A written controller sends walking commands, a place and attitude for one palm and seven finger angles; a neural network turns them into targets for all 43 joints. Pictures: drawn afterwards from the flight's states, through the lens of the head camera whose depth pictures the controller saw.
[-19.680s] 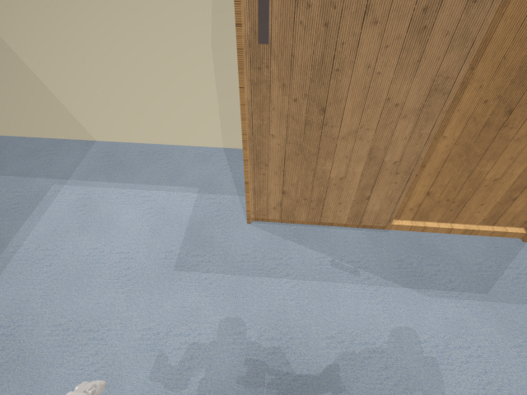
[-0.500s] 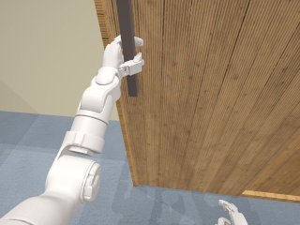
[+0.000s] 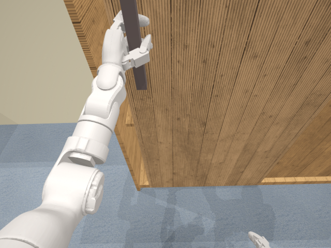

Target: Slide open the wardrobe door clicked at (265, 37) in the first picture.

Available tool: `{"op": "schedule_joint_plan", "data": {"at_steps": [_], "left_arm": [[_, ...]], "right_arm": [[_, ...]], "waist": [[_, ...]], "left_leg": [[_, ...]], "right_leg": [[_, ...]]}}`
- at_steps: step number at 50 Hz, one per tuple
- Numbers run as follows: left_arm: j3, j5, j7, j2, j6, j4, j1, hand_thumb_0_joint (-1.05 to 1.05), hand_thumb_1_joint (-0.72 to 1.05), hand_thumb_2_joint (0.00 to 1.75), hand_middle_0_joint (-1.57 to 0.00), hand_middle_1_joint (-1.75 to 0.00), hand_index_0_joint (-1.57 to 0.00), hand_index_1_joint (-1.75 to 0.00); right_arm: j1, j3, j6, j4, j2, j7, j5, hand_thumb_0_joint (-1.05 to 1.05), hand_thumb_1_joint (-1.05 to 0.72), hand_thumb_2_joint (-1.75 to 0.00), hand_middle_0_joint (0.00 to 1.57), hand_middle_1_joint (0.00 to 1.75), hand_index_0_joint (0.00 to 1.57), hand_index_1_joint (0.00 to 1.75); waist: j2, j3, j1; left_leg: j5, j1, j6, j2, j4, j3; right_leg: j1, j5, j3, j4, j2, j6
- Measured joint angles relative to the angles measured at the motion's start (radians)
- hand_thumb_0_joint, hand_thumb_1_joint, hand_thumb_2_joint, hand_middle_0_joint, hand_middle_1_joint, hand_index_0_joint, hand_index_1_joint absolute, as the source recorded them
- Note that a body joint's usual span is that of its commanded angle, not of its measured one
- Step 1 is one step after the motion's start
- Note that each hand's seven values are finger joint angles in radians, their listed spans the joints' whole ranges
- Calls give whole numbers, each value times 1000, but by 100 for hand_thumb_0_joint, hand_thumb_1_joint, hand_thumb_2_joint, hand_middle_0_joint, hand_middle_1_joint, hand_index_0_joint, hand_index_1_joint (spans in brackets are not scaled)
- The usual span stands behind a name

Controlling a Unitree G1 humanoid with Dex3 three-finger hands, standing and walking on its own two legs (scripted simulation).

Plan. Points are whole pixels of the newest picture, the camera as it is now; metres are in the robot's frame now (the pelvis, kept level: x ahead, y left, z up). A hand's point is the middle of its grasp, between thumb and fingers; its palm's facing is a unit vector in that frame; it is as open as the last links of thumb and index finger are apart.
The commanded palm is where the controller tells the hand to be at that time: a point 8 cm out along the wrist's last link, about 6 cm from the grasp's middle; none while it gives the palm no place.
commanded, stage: step sideways, sliding the door along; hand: left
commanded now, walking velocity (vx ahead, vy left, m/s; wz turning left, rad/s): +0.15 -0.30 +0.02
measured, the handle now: (134, 29) +0.51 +0.07 +0.27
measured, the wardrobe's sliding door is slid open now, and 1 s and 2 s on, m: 0.06 0.20 0.51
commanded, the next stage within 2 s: stop walking and hold the door there in 1.88 s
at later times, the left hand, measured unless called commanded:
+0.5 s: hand (158, 52) +0.47 +0.02 +0.24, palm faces +0.06 -1.00 -0.03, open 6.1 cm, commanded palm +0.45 +0.02 +0.24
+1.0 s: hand (209, 49) +0.47 -0.09 +0.24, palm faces +0.24 -0.97 -0.04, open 6.3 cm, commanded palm +0.44 -0.11 +0.23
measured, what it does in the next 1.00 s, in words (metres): steps to the right: left foot, then right foot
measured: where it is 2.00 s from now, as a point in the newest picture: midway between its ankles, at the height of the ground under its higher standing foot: outside the picture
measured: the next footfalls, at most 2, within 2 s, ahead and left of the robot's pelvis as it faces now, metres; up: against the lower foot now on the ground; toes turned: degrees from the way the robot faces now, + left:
left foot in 0.34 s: +0.05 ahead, +0.06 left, +0.00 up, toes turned +13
right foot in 0.68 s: +0.13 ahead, -0.39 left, +0.00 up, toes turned -2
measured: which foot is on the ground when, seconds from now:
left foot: down 0.00-0.10, up 0.12-0.32, down 0.34-0.70, up 0.72-0.80, down 0.82-1.00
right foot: down 0.00-0.34, up 0.36-0.66, down 0.68-0.84, up 0.86-1.00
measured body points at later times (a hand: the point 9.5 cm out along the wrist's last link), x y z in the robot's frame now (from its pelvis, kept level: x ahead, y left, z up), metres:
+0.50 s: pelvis +0.00 -0.10 +0.00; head +0.10 -0.09 +0.44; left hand +0.46 +0.08 +0.24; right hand +0.20 -0.32 -0.12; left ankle +0.01 +0.06 -0.73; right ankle +0.05 -0.26 -0.65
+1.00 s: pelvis +0.07 -0.29 +0.00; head +0.17 -0.26 +0.43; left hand +0.45 -0.04 +0.24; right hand +0.31 -0.48 -0.11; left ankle +0.04 -0.09 -0.73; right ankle +0.11 -0.43 -0.69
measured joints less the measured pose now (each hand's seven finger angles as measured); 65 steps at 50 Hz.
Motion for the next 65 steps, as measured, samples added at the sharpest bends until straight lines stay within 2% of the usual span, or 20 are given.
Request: {"op": "schedule_joint_plan", "data": {"at_steps": [4, 6, 10, 15, 18, 21, 23, 29, 34, 37, 39, 41, 42, 47, 53, 56, 60, 62, 64, 65], "left_arm": [[13, 6, -14, 15, -24, -52, -5, -10, 62, 83, -45, -140, -29, -140], [29, 24, -16, 13, -39, -71, -7, -10, 62, 84, -45, -140, -29, -140], [30, 47, -26, -8, -53, -113, -16, -11, 62, 85, -45, -140, -29, -140], [11, 71, -21, -22, -63, -174, -13, -13, 62, 85, -47, -140, -28, -140], [-1, 58, -7, -3, -77, -183, -19, -14, 63, 84, -48, -140, -28, -140], [14, 41, -13, 33, -90, -195, -21, -13, 65, 84, -47, -140, -27, -140], [19, 39, -14, 35, -95, -197, -21, -12, 66, 84, -47, -140, -26, -140], [-6, 40, -17, 41, -84, -210, -40, -11, 66, 86, -46, -140, -29, -140], [7, 24, -16, 91, -77, -256, -33, -11, 64, 85, -46, -140, -31, -140], [66, 40, 8, 110, -80, -323, 9, -11, 63, 84, -46, -140, -31, -139], [78, 43, 22, 106, -56, -390, 45, -12, 63, 84, -46, -140, -30, -138], [72, 44, 35, 92, -32, -455, 72, -11, 64, 84, -46, -140, -30, -137], [61, 39, 37, 90, -19, -481, 74, -10, 64, 84, -45, -140, -30, -136], [34, 54, 6, 59, -23, -531, 97, -9, 65, 83, -46, -140, -29, -133], [33, 41, -3, 63, -22, -572, 174, -10, 65, 83, -46, -140, -29, -131], [57, 46, 3, 65, -22, -598, 217, -14, 64, 84, -46, -140, -27, -130], [52, 59, 33, 27, -23, -707, 301, -14, 65, 84, -46, -140, -25, -130], [24, 66, 41, -7, -29, -755, 318, -12, 66, 83, -46, -140, -25, -131], [-20, 68, 36, -35, -42, -772, 312, -11, 68, 82, -46, -140, -24, -131], [-48, 63, 26, -42, -47, -769, 297, -10, 68, 81, -46, -140, -23, -131]], "right_arm": [[7, 3, 14, 0, 2, 4, 6, 1, -90, -90, 20, 30, 21, 30], [-8, -4, 21, 12, -6, 3, 10, 1, -90, -90, 20, 30, 21, 30], [-43, -26, 22, 34, -21, -11, 4, 1, -90, -90, 20, 30, 21, 30], [-89, -36, 19, 4, -34, -21, -18, 1, -90, -90, 20, 30, 20, 30], [-125, -50, 5, -20, -31, -13, -9, 1, -90, -90, 20, 30, 21, 30], [-185, -51, -5, -21, -11, 13, 2, 1, -90, -90, 20, 30, 20, 30], [-198, -45, -2, -22, -3, 27, 8, 1, -90, -90, 20, 30, 20, 30], [-144, -19, -2, -41, 34, 44, 29, 1, -90, -90, 20, 30, 21, 30], [-103, 0, -23, -56, 51, 57, 45, 1, -90, -90, 20, 30, 21, 30], [-160, -13, -19, -33, -4, 51, 54, 1, -90, -90, 21, 30, 21, 30], [-198, -32, -12, -15, -40, 31, 55, 1, -90, -90, 20, 30, 21, 30], [-215, -46, -12, -18, -70, 19, 56, 1, -90, -90, 20, 30, 21, 30], [-220, -58, -11, -27, -71, 19, 52, 1, -90, -90, 20, 30, 21, 30], [-207, -88, -11, -86, -45, 97, 39, 1, -90, -90, 20, 30, 20, 30], [-179, -57, -40, -142, -15, 108, 38, 1, -90, -90, 20, 30, 20, 30], [-194, -37, -51, -142, -11, 99, 49, 1, -90, -90, 20, 30, 20, 30], [-242, -34, -58, -113, -19, 68, 42, 1, -90, -90, 20, 30, 20, 30], [-253, -34, -60, -111, -25, 66, 37, 1, -90, -90, 20, 30, 20, 30], [-248, -38, -46, -122, -29, 73, 32, 1, -90, -90, 20, 30, 20, 30], [-241, -46, -39, -128, -20, 83, 31, 1, -90, -90, 20, 30, 20, 30]], "waist": [[5, 53, 24], [26, 84, 10], [-5, 130, 25], [-52, 149, 38], [-66, 140, 46], [-59, 190, 52], [-33, 205, 67], [3, 220, 155], [-2, 210, 197], [52, 233, 146], [50, 239, 114], [49, 238, 102], [40, 245, 111], [-4, 264, 161], [14, 234, 175], [50, 228, 146], [24, 217, 110], [18, 226, 95], [27, 223, 84], [15, 225, 88]], "left_leg": [[-39, -14, -39, 42, 78, -19], [-69, -43, -31, 66, 163, -39], [-197, -120, -28, 14, 407, -35], [-80, -66, -40, 9, 174, 83], [16, 1, 2, 31, 5, 117], [-4, 12, -16, 70, 37, 110], [3, 18, -39, 114, 32, 89], [29, 38, -114, 236, -12, 19], [-11, 8, -158, 306, 62, -54], [-151, -91, -91, 274, 272, -126], [-257, -132, -65, 174, 360, -93], [-87, -90, -41, 119, 198, -10], [1, -70, -55, 125, 151, 5], [-26, -5, -98, 186, 88, 9], [-18, 46, -170, 266, 53, -22], [-67, 4, -110, 286, 169, -72], [-305, -86, -69, 96, 375, -75], [-227, -63, -65, 51, 252, -15], [80, 0, -44, 68, 63, 49], [101, 21, -33, 82, 27, 59]], "right_leg": [[58, 93, -17, -141, 7, -16], [71, 105, -52, -136, 29, -39], [91, 94, -69, -156, 12, -66], [82, 108, -78, -178, -5, -74], [-25, 44, -59, 26, 13, -37], [-156, -14, -8, 359, 19, -19], [-212, 4, -1, 411, -13, -7], [-180, 107, -2, 142, -135, 30], [5, 202, -48, -131, -118, 39], [16, 138, -98, -93, -106, 87], [6, 119, -113, -76, -131, 78], [-19, 142, -121, -44, -133, 62], [-47, 160, -104, 16, -121, 56], [-129, -36, -35, 257, -45, 22], [-19, 101, -38, -21, -35, 26], [35, 129, -75, -84, -11, 13], [-2, 138, -69, -108, -42, -14], [-14, 196, -79, -134, -39, -30], [-45, 252, -101, -107, -11, -30], [-70, 221, -91, -48, 1, -19]]}}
